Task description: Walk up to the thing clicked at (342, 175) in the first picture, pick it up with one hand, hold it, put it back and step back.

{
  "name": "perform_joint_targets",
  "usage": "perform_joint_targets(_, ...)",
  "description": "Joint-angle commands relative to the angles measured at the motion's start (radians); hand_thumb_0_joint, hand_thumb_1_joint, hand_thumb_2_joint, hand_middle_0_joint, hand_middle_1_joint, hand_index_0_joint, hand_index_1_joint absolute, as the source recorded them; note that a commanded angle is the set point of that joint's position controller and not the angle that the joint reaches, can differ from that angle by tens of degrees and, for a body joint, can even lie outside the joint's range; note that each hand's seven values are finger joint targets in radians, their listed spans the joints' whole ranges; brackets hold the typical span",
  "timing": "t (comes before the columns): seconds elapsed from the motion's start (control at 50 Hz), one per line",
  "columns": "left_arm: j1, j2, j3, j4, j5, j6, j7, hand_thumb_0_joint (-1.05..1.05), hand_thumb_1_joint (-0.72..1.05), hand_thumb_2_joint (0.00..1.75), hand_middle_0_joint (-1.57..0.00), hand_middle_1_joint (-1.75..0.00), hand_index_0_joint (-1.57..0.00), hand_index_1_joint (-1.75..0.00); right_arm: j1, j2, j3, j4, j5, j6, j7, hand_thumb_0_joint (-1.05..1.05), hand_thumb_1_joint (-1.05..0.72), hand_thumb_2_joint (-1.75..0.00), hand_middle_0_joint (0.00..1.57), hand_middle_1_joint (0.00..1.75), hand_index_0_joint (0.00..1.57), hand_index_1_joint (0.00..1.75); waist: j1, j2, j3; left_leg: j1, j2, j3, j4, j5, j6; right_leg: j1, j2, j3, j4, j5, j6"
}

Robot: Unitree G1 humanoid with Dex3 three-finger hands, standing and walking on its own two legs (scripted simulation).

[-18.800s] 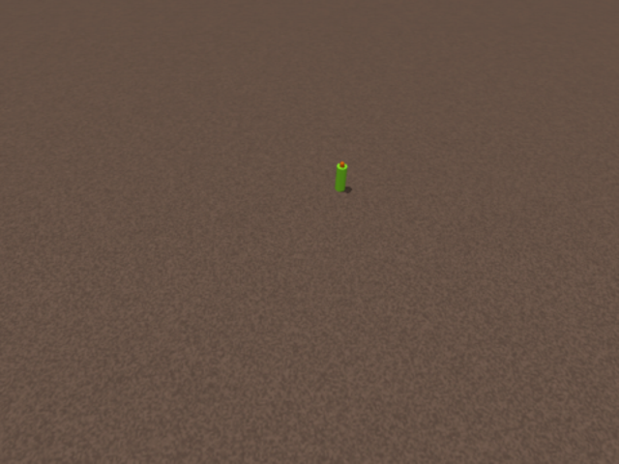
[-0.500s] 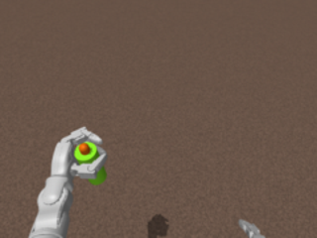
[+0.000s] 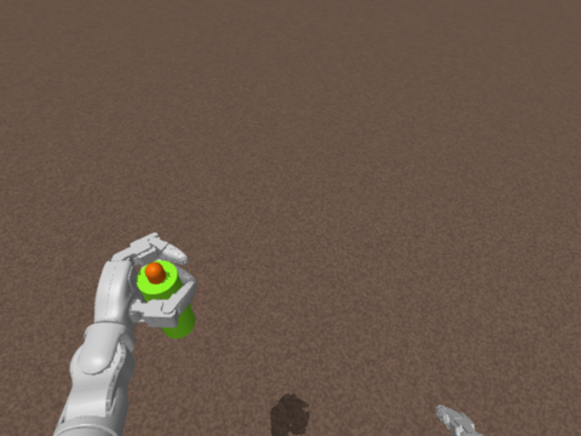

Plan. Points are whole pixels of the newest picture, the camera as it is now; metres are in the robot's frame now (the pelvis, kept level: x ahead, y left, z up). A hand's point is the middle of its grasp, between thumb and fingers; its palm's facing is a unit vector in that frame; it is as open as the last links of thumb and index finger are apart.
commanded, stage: hold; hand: left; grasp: from the side
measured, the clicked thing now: (167, 298) +0.32 +0.18 +0.01
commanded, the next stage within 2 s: crouch in 1.56 s
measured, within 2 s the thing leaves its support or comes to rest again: neither
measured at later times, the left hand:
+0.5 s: hand (172, 288) +0.32 +0.17 +0.04, palm faces +0.01 -1.00 -0.01, open 6.7 cm
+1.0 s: hand (172, 280) +0.33 +0.17 +0.04, palm faces +0.02 -1.00 +0.00, open 6.7 cm
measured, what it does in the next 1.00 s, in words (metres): stands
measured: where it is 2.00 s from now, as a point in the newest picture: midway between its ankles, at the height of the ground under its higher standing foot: outside the picture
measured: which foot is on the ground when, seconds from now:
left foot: down 0.00-1.00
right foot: down 0.00-1.00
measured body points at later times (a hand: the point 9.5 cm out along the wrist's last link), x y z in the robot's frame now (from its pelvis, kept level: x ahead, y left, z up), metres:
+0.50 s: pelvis +0.00 +0.00 +0.00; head +0.03 +0.01 +0.45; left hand +0.31 +0.22 +0.05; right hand +0.12 -0.25 -0.10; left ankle +0.01 +0.11 -0.71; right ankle +0.02 -0.12 -0.71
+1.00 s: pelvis +0.00 +0.00 +0.00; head +0.03 +0.01 +0.45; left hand +0.32 +0.22 +0.05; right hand +0.12 -0.25 -0.10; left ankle +0.01 +0.11 -0.71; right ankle +0.02 -0.12 -0.71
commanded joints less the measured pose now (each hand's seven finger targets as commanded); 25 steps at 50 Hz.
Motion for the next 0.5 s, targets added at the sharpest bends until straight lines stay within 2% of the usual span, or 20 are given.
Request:
perform_joint_targets(0.0, -0.332, 0.133, 0.059, -0.265, -0.033, -0.113, -0.012, 0.0, 0.55, 1.28, -1.33, -1.45, -1.35, -1.44, -0.045, -0.141, -0.05, -0.124, 0.005, -0.043, -0.014, 0.0, -0.89, -0.9, 0.2, 0.3, 0.2, 0.3, 0.002, 0.031, -0.269, 0.106, -0.021, -0.018, -0.138, 0.199, 0.003, 0.111, 0.014, 0.025, -0.102, 0.221, -0.016)
perform_joint_targets(0.06, -0.367, 0.129, 0.042, -0.303, -0.035, -0.115, -0.018, 0.0, 0.58, 1.27, -1.33, -1.44, -1.35, -1.43, -0.042, -0.142, -0.05, -0.126, 0.004, -0.044, -0.012, 0.0, -0.89, -0.9, 0.2, 0.3, 0.2, 0.3, 0.0, 0.056, -0.292, 0.125, -0.02, -0.02, -0.141, 0.209, -0.001, 0.122, 0.016, 0.022, -0.103, 0.226, -0.018)
perform_joint_targets(0.08, -0.372, 0.123, 0.039, -0.27, -0.035, -0.112, -0.018, 0.0, 0.55, 1.27, -1.33, -1.44, -1.35, -1.43, -0.04, -0.143, -0.049, -0.122, 0.005, -0.047, -0.01, 0.0, -0.89, -0.9, 0.2, 0.3, 0.2, 0.3, -0.006, 0.049, -0.257, 0.107, -0.018, -0.023, -0.145, 0.191, -0.001, 0.107, 0.019, 0.02, -0.101, 0.21, -0.017)
perform_joint_targets(0.1, -0.371, 0.143, 0.068, -0.269, -0.036, -0.112, -0.013, 0.0, 0.55, 1.28, -1.34, -1.45, -1.36, -1.44, -0.041, -0.144, -0.051, -0.119, 0.005, -0.049, -0.009, 0.0, -0.89, -0.9, 0.2, 0.3, 0.2, 0.3, 0.001, 0.055, -0.276, 0.112, -0.018, -0.023, -0.143, 0.19, -0.001, 0.104, 0.017, 0.021, -0.1, 0.209, -0.018)
perform_joint_targets(0.12, -0.387, 0.136, 0.061, -0.273, -0.04, -0.115, -0.012, 0.0, 0.55, 1.28, -1.34, -1.45, -1.36, -1.44, -0.044, -0.141, -0.048, -0.12, 0.008, -0.048, -0.009, 0.0, -0.89, -0.9, 0.2, 0.3, 0.2, 0.3, -0.003, 0.051, -0.255, 0.106, -0.019, -0.021, -0.147, 0.172, 0.0, 0.099, 0.016, 0.021, -0.107, 0.195, -0.017)
perform_joint_targets(0.14, -0.396, 0.136, 0.059, -0.289, -0.041, -0.12, -0.012, 0.0, 0.55, 1.27, -1.33, -1.44, -1.34, -1.43, -0.047, -0.14, -0.047, -0.123, 0.005, -0.048, -0.01, 0.0, -0.89, -0.9, 0.2, 0.3, 0.2, 0.3, -0.002, 0.059, -0.274, 0.113, -0.021, -0.018, -0.14, 0.177, 0.001, 0.102, 0.014, 0.026, -0.109, 0.201, -0.016)
perform_joint_targets(0.16, -0.378, 0.147, 0.08, -0.281, -0.045, -0.116, -0.007, 0.0, 0.56, 1.28, -1.33, -1.45, -1.34, -1.44, -0.036, -0.145, -0.051, -0.119, 0.006, -0.051, -0.013, 0.0, -0.89, -0.9, 0.2, 0.3, 0.2, 0.3, -0.003, 0.036, -0.303, 0.129, -0.02, -0.021, -0.139, 0.205, 0.001, 0.122, 0.015, 0.022, -0.104, 0.225, -0.016)
perform_joint_targets(0.2, -0.393, 0.142, 0.061, -0.297, -0.04, -0.113, -0.006, 0.0, 0.54, 1.26, -1.31, -1.42, -1.33, -1.41, -0.026, -0.146, -0.051, -0.114, 0.004, -0.051, -0.01, 0.0, -0.89, -0.9, 0.2, 0.3, 0.2, 0.3, -0.003, 0.075, -0.298, 0.14, -0.014, -0.029, -0.145, 0.24, -0.007, 0.111, 0.02, 0.015, -0.09, 0.241, -0.021)
perform_joint_targets(0.22, -0.374, 0.145, 0.067, -0.291, -0.038, -0.112, -0.005, 0.0, 0.55, 1.27, -1.31, -1.43, -1.33, -1.42, -0.032, -0.146, -0.05, -0.12, 0.004, -0.048, -0.01, 0.0, -0.89, -0.9, 0.2, 0.3, 0.2, 0.3, 0.007, 0.055, -0.29, 0.128, -0.016, -0.028, -0.146, 0.233, -0.005, 0.119, 0.021, 0.015, -0.097, 0.236, -0.02)
perform_joint_targets(0.26, -0.383, 0.134, 0.063, -0.247, -0.034, -0.116, -0.005, 0.0, 0.53, 1.29, -1.34, -1.46, -1.35, -1.45, -0.046, -0.143, -0.05, -0.119, 0.005, -0.051, -0.011, 0.0, -0.89, -0.9, 0.2, 0.3, 0.2, 0.3, -0.005, 0.026, -0.24, 0.098, -0.02, -0.021, -0.147, 0.179, 0.003, 0.1, 0.016, 0.021, -0.111, 0.198, -0.015)
perform_joint_targets(0.28, -0.388, 0.16, 0.096, -0.243, -0.038, -0.122, -0.002, 0.0, 0.53, 1.3, -1.35, -1.47, -1.36, -1.46, -0.045, -0.141, -0.049, -0.114, 0.006, -0.052, -0.011, 0.0, -0.89, -0.9, 0.2, 0.3, 0.2, 0.3, 0.004, 0.016, -0.25, 0.083, -0.024, -0.017, -0.142, 0.163, 0.006, 0.116, 0.011, 0.026, -0.113, 0.19, -0.012)
perform_joint_targets(0.3, -0.4, 0.169, 0.096, -0.271, -0.036, -0.128, -0.004, 0.0, 0.51, 1.29, -1.34, -1.45, -1.35, -1.44, -0.055, -0.139, -0.048, -0.12, 0.006, -0.051, -0.01, 0.0, -0.89, -0.9, 0.2, 0.3, 0.2, 0.3, 0.009, 0.034, -0.243, 0.085, -0.023, -0.017, -0.152, 0.144, 0.005, 0.106, 0.012, 0.027, -0.116, 0.172, -0.014)
perform_joint_targets(0.32, -0.376, 0.155, 0.085, -0.271, -0.037, -0.128, -0.009, 0.0, 0.51, 1.28, -1.33, -1.44, -1.35, -1.43, -0.051, -0.136, -0.047, -0.122, 0.005, -0.05, -0.01, 0.0, -0.89, -0.9, 0.2, 0.3, 0.2, 0.3, 0.009, 0.049, -0.279, 0.105, -0.026, -0.014, -0.148, 0.151, 0.004, 0.114, 0.012, 0.028, -0.118, 0.176, -0.014)
perform_joint_targets(0.34, -0.356, 0.121, 0.06, -0.253, -0.041, -0.122, -0.012, 0.0, 0.53, 1.28, -1.33, -1.45, -1.35, -1.44, -0.05, -0.142, -0.048, -0.125, 0.004, -0.052, -0.011, 0.0, -0.89, -0.9, 0.2, 0.3, 0.2, 0.3, 0.002, 0.04, -0.257, 0.106, -0.022, -0.017, -0.153, 0.157, 0.003, 0.106, 0.015, 0.024, -0.111, 0.182, -0.015)
perform_joint_targets(0.38, -0.349, 0.111, 0.041, -0.263, -0.039, -0.122, -0.015, 0.0, 0.56, 1.29, -1.33, -1.44, -1.34, -1.43, -0.036, -0.148, -0.053, -0.12, 0.005, -0.051, -0.01, 0.0, -0.9, -0.9, 0.2, 0.3, 0.2, 0.3, -0.005, 0.046, -0.291, 0.126, -0.023, -0.016, -0.141, 0.205, 0.0, 0.116, 0.015, 0.025, -0.104, 0.228, -0.017)
perform_joint_targets(0.4, -0.35, 0.136, 0.056, -0.279, -0.037, -0.123, -0.017, 0.0, 0.56, 1.28, -1.32, -1.43, -1.34, -1.42, -0.039, -0.144, -0.051, -0.119, 0.004, -0.052, -0.01, 0.0, -0.89, -0.9, 0.2, 0.3, 0.2, 0.3, 0.008, 0.061, -0.288, 0.121, -0.022, -0.018, -0.138, 0.23, -0.002, 0.123, 0.016, 0.022, -0.099, 0.245, -0.018)
perform_joint_targets(0.42, -0.362, 0.151, 0.068, -0.285, -0.035, -0.125, -0.017, 0.0, 0.56, 1.28, -1.31, -1.43, -1.33, -1.42, -0.032, -0.144, -0.052, -0.117, 0.002, -0.051, -0.01, 0.0, -0.89, -0.9, 0.2, 0.3, 0.2, 0.3, 0.004, 0.066, -0.329, 0.134, -0.024, -0.015, -0.126, 0.258, -0.001, 0.142, 0.014, 0.027, -0.099, 0.274, -0.017)
perform_joint_targets(0.44, -0.387, 0.156, 0.068, -0.294, -0.034, -0.124, -0.015, 0.0, 0.56, 1.26, -1.32, -1.42, -1.34, -1.41, -0.035, -0.142, -0.05, -0.117, 0.001, -0.051, -0.012, 0.0, -0.89, -0.9, 0.2, 0.3, 0.2, 0.3, -0.001, 0.047, -0.32, 0.129, -0.024, -0.015, -0.123, 0.268, 0.002, 0.146, 0.013, 0.028, -0.1, 0.289, -0.014)
perform_joint_targets(0.46, -0.389, 0.133, 0.045, -0.282, -0.03, -0.12, -0.016, 0.0, 0.54, 1.27, -1.32, -1.43, -1.33, -1.42, -0.025, -0.138, -0.048, -0.113, 0.0, -0.051, -0.012, 0.0, -0.89, -0.9, 0.2, 0.3, 0.2, 0.3, -0.012, 0.045, -0.323, 0.134, -0.023, -0.013, -0.118, 0.279, 0.003, 0.138, 0.012, 0.032, -0.1, 0.308, -0.013)
perform_joint_targets(0.48, -0.425, 0.145, 0.059, -0.279, -0.034, -0.123, -0.014, 0.0, 0.53, 1.27, -1.31, -1.43, -1.33, -1.42, -0.027, -0.14, -0.048, -0.108, -0.001, -0.052, -0.013, 0.0, -0.89, -0.9, 0.2, 0.3, 0.2, 0.3, -0.017, 0.038, -0.296, 0.127, -0.021, -0.015, -0.122, 0.261, 0.004, 0.118, 0.013, 0.03, -0.099, 0.288, -0.013)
